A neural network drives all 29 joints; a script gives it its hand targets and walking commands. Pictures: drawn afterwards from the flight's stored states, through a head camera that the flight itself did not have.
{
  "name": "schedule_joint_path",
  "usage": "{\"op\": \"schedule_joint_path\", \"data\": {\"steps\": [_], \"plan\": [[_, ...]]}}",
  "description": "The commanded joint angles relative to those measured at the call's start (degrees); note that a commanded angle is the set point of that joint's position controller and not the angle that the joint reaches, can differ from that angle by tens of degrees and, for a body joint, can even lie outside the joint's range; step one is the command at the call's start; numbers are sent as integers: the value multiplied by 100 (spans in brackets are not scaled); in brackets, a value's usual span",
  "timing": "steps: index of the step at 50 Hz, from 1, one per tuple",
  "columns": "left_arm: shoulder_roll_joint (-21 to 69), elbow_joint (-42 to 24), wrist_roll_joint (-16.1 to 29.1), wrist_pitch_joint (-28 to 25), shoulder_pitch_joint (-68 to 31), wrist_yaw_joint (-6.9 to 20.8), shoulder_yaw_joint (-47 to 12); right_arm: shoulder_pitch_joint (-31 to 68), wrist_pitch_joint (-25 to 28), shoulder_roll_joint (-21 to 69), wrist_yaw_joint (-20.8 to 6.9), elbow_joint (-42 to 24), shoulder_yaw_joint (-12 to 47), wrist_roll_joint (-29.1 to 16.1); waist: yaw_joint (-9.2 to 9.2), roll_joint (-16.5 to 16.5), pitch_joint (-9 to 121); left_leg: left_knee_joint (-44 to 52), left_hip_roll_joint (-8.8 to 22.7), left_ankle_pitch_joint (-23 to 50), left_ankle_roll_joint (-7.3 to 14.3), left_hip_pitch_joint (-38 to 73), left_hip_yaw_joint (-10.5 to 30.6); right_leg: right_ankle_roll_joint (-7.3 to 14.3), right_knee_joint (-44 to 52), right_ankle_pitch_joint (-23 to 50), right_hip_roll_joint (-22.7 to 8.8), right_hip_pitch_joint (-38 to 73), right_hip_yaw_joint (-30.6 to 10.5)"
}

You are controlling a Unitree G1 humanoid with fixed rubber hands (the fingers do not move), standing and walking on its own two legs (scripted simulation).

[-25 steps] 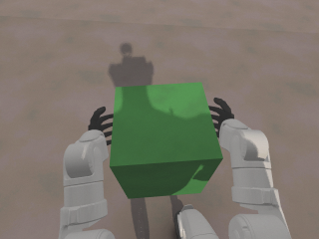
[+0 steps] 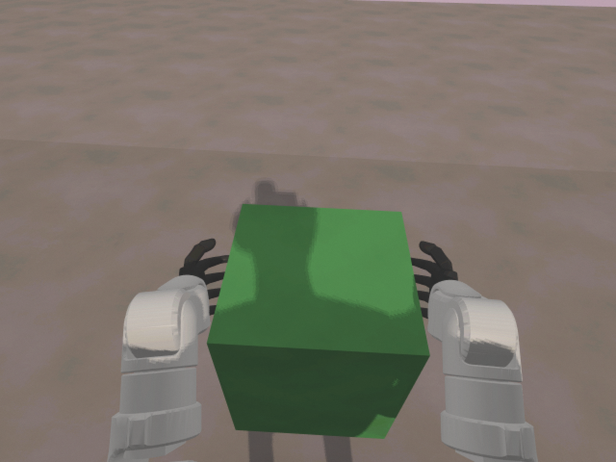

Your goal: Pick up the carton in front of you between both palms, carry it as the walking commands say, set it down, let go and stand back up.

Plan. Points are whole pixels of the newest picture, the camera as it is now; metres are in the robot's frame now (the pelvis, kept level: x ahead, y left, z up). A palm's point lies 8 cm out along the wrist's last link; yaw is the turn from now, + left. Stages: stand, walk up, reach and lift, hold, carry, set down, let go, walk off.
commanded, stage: carry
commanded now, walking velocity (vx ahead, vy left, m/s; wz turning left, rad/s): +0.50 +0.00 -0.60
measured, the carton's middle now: (315, 324) +0.32 +0.01 +0.03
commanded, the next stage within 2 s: none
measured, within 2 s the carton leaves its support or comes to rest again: neither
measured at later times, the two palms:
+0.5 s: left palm (305, 177) +0.61 +0.02 +0.07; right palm (474, 199) +0.54 -0.27 +0.07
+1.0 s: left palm (381, 96) +0.91 -0.16 +0.09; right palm (511, 130) +0.73 -0.40 +0.10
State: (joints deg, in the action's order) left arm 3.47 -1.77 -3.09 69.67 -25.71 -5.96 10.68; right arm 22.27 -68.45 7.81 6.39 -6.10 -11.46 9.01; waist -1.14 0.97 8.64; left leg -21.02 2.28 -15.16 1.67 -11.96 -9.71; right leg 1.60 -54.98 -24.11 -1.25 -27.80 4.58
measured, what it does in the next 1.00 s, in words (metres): walks ahead, turning right: right foot, then left foot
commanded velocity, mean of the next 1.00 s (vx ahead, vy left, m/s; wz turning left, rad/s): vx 0.50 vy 0.00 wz -0.58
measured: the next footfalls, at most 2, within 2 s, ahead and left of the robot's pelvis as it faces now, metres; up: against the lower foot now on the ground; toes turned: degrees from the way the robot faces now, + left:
right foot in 0.26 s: +0.33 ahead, -0.11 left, +0.00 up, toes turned -19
left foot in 0.72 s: +0.67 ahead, +0.00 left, +0.00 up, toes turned -16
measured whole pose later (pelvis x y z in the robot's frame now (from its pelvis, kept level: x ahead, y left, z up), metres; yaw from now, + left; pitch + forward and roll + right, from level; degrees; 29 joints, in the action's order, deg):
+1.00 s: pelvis +0.61 -0.12 +0.00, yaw -37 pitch +4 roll -1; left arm 7.7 -19.9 -7.1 71.1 -9.7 -5.2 5.8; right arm 9.2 -68.1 7.7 5.1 -18.3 -6.8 5.8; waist 1.5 -1.5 6.9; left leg -18.2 8.2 -13.7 -1.9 -7.1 -19.4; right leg 1.6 -47.9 -10.7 -4.8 -35.5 6.1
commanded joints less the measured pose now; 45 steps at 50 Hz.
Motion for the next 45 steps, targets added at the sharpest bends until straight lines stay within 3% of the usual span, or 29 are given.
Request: {"op": "schedule_joint_path", "data": {"steps": [1,6,7,8,10,11,12,13,14,15,16,18,19,21,23,25,28,32,34,35,36,37,38,40,41,43,45], "plan": [[6093,-437,2050,-46,-2605,1487,-3984,3106,-101,5562,-1487,-555,4195,-2584,250,523,1062,453,1684,3345,189,2669,1233,-79,75,577,-200,-1783,-38],[5960,-1219,1488,-231,-1742,1234,-4125,2362,-17,5603,-1791,-967,4432,-2872,286,726,607,544,1369,3943,40,2231,23,-36,1412,1579,18,-1253,581],[5907,-1377,1420,-252,-1561,1205,-4182,2162,1,5559,-1823,-1027,4466,-2868,281,806,524,495,1283,4403,-55,2070,-259,29,1858,1851,136,-897,788],[5821,-1575,1379,-263,-1457,1176,-4251,1951,13,5586,-1853,-1047,4486,-2890,269,886,535,306,1210,5306,-167,1978,-526,102,2237,2101,360,-438,1081],[5869,-1833,1528,-252,-1295,1176,-4396,1750,9,5346,-1855,-1298,4477,-2949,173,1334,834,-494,1251,6569,-339,1760,-781,284,2400,2387,727,690,1341],[5798,-2023,1600,-243,-1343,1184,-4469,1646,4,5262,-1855,-1427,4497,-2962,135,1484,1105,-1157,1291,6853,-376,1590,-876,408,2544,2379,828,1414,1367],[5784,-2165,1667,-225,-1404,1202,-4535,1589,0,5171,-1860,-1526,4518,-2956,5,1426,1445,-2229,1241,6480,-403,1093,-1022,548,3002,2633,826,2559,1274],[5793,-2208,1706,-195,-1287,1235,-4561,1728,-5,5048,-1866,-1644,4539,-2914,-202,828,1688,-3594,1012,4118,-467,-28,-767,675,3084,2545,366,3801,550],[5642,-2112,1696,-173,-1186,1274,-4524,1577,-80,5063,-1859,-1697,4564,-2873,24,-616,1987,-5121,285,-1182,-669,-2013,-281,1565,2661,3983,-1543,5250,-2347],[5539,-1919,1728,-170,-837,1326,-4445,1267,-112,4902,-1830,-1553,4488,-2830,-76,-623,2387,-6449,-214,-1596,-657,-2797,675,2344,3321,3506,-1937,5440,-3844],[5632,-1937,1798,-177,-803,1370,-4538,1144,-77,4957,-1809,-1485,4477,-2731,-81,-602,2059,-6616,167,-1292,-524,-3176,1091,2188,3549,3404,-1880,5089,-3426],[5865,-2019,1965,-220,-1007,1442,-4697,1242,-9,5197,-1787,-1483,4500,-2655,-5,106,1477,-5599,620,-908,-416,-2848,1180,1595,3716,3553,-1543,3644,-2519],[5922,-2093,2075,-233,-1199,1475,-4775,1218,33,5277,-1760,-1421,4504,-2611,41,184,1368,-5031,738,-781,-449,-2413,1160,1421,3892,3160,-1404,2956,-2098],[5884,-2136,2221,-240,-1322,1538,-4848,1102,98,5315,-1688,-1304,4494,-2500,62,-73,1160,-3960,665,-772,-559,-1888,872,1285,4193,2604,-1101,2138,-1570],[5749,-2086,2275,-231,-1251,1592,-4843,1051,134,5278,-1615,-1247,4529,-2400,34,-393,988,-3036,590,-598,-700,-1922,714,1335,4363,2399,-971,2080,-1488],[5624,-2064,2287,-217,-1209,1629,-4788,1068,136,5220,-1553,-1287,4574,-2351,21,-612,877,-2315,521,140,-745,-2035,562,1225,4360,2589,-849,2268,-1409],[5424,-2069,2219,-145,-1111,1641,-4655,1159,75,5128,-1494,-1425,4618,-2385,-8,-717,820,-1689,362,919,-746,-2044,414,1001,4174,3343,-671,2520,-1283],[5219,-1928,2009,5,-859,1601,-4464,1148,-98,4972,-1494,-1389,4595,-2452,-69,-826,646,-951,139,1087,-699,-1770,265,892,3745,4114,-607,2686,-1224],[5167,-1849,1940,62,-852,1580,-4417,1143,-171,4899,-1515,-1319,4563,-2477,-17,-845,693,-310,-33,1056,-644,-867,59,746,3186,4349,-528,2419,-1117],[5131,-1823,1939,88,-891,1575,-4407,1086,-190,4891,-1523,-1239,4532,-2471,109,-609,1002,33,-68,1120,-610,401,-95,552,2403,4121,-347,1829,-846],[5053,-1848,1932,117,-939,1578,-4404,965,-197,4818,-1524,-1148,4460,-2426,238,-95,1498,70,714,506,-456,1839,699,293,1211,3009,-130,816,-634],[5129,-1912,2006,178,-1138,1588,-4463,961,-182,4726,-1522,-1007,4339,-2311,210,1489,1850,437,2491,27,182,2860,3196,66,-478,932,423,-611,-273],[5141,-1914,2099,199,-1278,1617,-4529,887,-152,4873,-1506,-891,4285,-2305,188,1657,1848,631,2870,224,660,2745,4029,136,-1243,-276,287,-1262,-485],[5433,-1970,2247,110,-1593,1663,-4588,1246,-84,5196,-1524,-1165,4367,-2435,211,555,1398,674,2517,3,509,1932,2849,250,-1597,68,-353,-1356,-670],[5529,-2001,2271,69,-1685,1661,-4615,1457,-48,5330,-1540,-1267,4435,-2512,199,312,1171,931,2369,-392,337,1483,2235,216,-1216,338,-540,-1200,-677],[5567,-2115,2220,9,-1749,1605,-4651,1608,3,5423,-1579,-1365,4526,-2650,197,653,825,1218,2111,-422,175,967,1253,101,-563,648,-521,-957,-386],[5537,-2159,2087,-26,-1569,1519,-4662,1498,4,5342,-1616,-1409,4538,-2720,195,833,786,1305,2066,-244,165,977,731,14,-103,954,-514,-955,-206]]}}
